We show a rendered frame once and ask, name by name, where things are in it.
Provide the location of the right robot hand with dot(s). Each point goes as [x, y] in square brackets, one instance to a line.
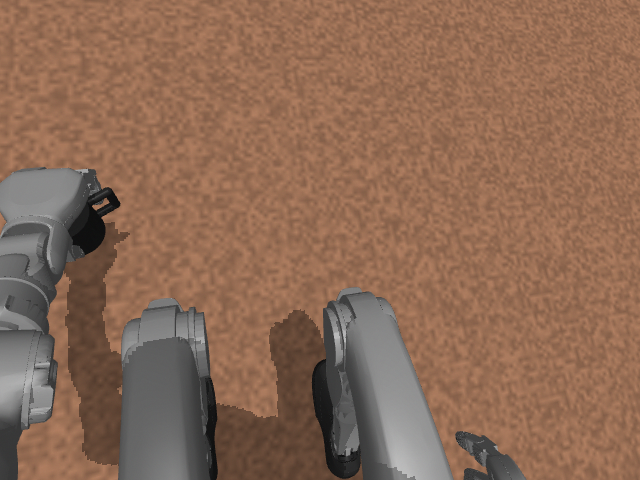
[499, 466]

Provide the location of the mug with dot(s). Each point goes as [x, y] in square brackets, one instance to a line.
[88, 230]

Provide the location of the left robot arm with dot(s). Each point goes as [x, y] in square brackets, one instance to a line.
[33, 254]

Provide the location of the right robot foot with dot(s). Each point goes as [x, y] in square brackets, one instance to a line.
[340, 465]

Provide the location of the left robot hand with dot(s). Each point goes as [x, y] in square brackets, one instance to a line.
[59, 194]

